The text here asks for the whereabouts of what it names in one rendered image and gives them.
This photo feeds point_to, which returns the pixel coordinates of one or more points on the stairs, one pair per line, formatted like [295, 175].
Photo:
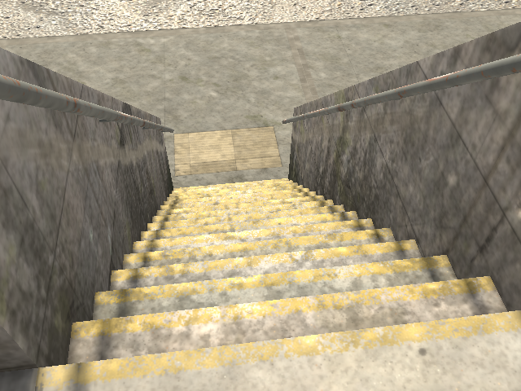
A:
[243, 262]

